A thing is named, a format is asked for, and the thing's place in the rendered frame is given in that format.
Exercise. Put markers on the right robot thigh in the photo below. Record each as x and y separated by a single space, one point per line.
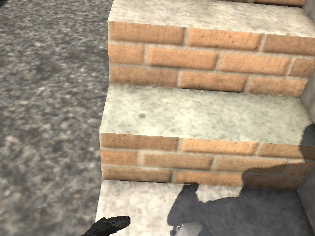
191 228

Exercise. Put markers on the left robot hand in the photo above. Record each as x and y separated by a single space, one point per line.
107 226

